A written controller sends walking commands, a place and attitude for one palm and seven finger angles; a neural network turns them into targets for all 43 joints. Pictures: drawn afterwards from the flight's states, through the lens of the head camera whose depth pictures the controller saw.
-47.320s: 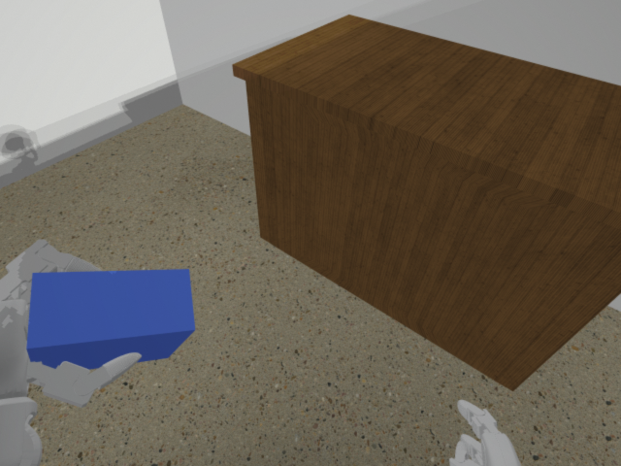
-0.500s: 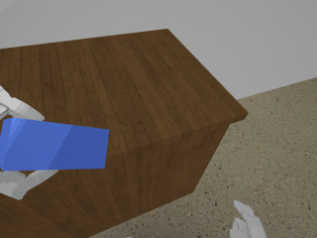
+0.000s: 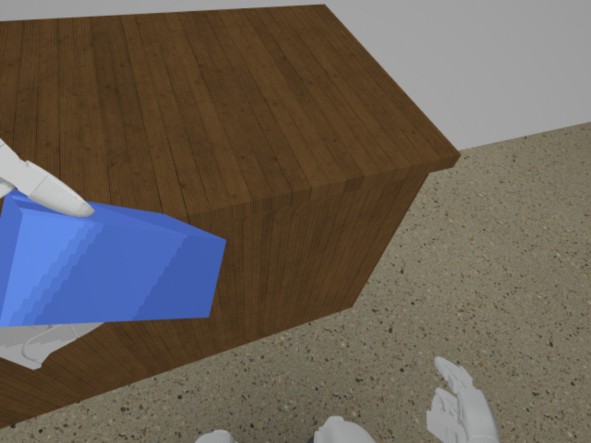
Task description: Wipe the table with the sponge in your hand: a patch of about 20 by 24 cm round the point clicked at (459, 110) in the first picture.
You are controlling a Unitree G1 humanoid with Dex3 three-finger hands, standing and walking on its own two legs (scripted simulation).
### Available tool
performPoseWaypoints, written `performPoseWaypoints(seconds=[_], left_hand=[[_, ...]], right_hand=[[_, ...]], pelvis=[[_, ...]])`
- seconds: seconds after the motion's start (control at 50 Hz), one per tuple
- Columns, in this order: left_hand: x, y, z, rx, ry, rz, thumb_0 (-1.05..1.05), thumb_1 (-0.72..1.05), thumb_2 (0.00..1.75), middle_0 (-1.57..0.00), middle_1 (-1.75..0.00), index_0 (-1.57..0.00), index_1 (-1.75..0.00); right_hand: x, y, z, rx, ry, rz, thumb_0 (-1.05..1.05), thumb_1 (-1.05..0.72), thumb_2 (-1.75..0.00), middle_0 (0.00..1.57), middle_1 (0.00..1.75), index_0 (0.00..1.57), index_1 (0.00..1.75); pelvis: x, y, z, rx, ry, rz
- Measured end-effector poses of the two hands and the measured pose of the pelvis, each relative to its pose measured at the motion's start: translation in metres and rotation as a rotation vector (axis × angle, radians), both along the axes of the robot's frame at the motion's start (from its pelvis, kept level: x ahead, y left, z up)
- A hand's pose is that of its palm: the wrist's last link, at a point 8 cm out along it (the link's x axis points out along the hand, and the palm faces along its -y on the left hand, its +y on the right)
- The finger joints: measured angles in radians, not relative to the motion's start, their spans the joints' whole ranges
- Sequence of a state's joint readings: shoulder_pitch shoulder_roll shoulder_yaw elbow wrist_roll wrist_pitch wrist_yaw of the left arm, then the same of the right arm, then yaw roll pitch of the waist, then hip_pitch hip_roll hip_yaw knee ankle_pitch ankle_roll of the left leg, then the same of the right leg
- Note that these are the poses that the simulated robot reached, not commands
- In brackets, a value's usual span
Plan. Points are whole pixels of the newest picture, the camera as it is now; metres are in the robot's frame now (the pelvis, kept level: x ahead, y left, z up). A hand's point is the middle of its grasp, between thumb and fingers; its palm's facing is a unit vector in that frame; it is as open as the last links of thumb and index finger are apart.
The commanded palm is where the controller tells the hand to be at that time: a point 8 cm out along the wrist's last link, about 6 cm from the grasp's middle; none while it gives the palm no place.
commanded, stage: step back with the hand held close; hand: left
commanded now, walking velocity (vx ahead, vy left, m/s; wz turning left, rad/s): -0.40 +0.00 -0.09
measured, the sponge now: (135, 254) +0.24 +0.16 +0.21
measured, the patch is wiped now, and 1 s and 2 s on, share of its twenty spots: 1.00 1.00 1.00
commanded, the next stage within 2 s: stop stepping back and stand still in 0.08 s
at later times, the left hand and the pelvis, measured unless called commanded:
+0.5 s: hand out of the picture +0.03 +0.18 +0.26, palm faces +0.37 -0.85 -0.38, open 10.3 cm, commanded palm -0.01 +0.23 +0.28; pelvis -0.19 -0.03 -0.01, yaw -4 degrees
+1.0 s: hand out of the picture -0.09 +0.15 +0.27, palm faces +0.41 -0.81 -0.41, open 10.3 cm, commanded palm -0.12 +0.20 +0.28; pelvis -0.29 -0.07 +0.01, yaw -2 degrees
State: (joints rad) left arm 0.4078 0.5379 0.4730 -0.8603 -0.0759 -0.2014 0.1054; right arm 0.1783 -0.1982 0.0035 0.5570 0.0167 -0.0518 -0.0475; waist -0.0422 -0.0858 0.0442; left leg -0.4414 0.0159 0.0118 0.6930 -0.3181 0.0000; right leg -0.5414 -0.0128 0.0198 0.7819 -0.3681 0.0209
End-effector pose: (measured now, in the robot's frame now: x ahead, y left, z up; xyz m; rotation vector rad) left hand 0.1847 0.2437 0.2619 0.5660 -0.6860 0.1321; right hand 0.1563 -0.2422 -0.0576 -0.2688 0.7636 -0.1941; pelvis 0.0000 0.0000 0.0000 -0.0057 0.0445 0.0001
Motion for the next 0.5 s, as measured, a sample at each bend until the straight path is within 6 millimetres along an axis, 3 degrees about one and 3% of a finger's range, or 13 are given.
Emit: performPoseWaypoints(seconds=[0.1,0.16,0.28,0.36,0.44,0.5], left_hand=[[-0.030,0.021,0.017,0.001,-0.032,0.144,-0.01,-0.56,1.07,-0.71,-1.32,-0.75,-1.31],[-0.049,0.023,0.025,-0.038,-0.053,0.194,-0.01,-0.56,1.07,-0.71,-1.32,-0.75,-1.32],[-0.096,-0.013,0.017,-0.063,-0.046,0.156,-0.01,-0.56,1.07,-0.70,-1.33,-0.74,-1.32],[-0.135,-0.036,0.010,-0.062,0.010,0.061,-0.01,-0.56,1.07,-0.70,-1.33,-0.74,-1.32],[-0.169,-0.035,0.011,-0.056,-0.007,0.038,-0.01,-0.57,1.07,-0.71,-1.32,-0.75,-1.32],[-0.188,-0.023,0.008,-0.060,-0.063,0.060,-0.01,-0.57,1.07,-0.71,-1.32,-0.75,-1.32]], right_hand=[[-0.044,0.006,-0.004,0.057,0.013,0.001,0.01,-0.91,-0.90,0.20,0.30,0.20,0.30],[-0.073,0.007,-0.006,0.104,-0.010,-0.006,0.01,-0.91,-0.90,0.20,0.30,0.20,0.30],[-0.122,-0.011,-0.022,0.150,-0.082,-0.005,0.01,-0.90,-0.90,0.21,0.30,0.20,0.30],[-0.162,-0.028,-0.023,0.132,-0.037,-0.045,0.02,-0.90,-0.90,0.20,0.30,0.20,0.30],[-0.199,-0.043,-0.011,0.084,-0.019,-0.089,0.02,-0.90,-0.90,0.20,0.30,0.20,0.30],[-0.220,-0.054,-0.012,0.026,-0.057,-0.094,0.02,-0.90,-0.90,0.20,0.30,0.20,0.30]], pelvis=[[-0.037,-0.003,0.011,-0.020,-0.035,-0.043],[-0.058,-0.008,0.013,-0.030,-0.052,-0.052],[-0.106,-0.026,-0.002,-0.045,-0.080,-0.064],[-0.136,-0.032,0.000,-0.034,-0.107,-0.043],[-0.162,-0.037,0.002,-0.005,-0.065,-0.056],[-0.185,-0.034,-0.011,-0.020,-0.030,-0.068]])
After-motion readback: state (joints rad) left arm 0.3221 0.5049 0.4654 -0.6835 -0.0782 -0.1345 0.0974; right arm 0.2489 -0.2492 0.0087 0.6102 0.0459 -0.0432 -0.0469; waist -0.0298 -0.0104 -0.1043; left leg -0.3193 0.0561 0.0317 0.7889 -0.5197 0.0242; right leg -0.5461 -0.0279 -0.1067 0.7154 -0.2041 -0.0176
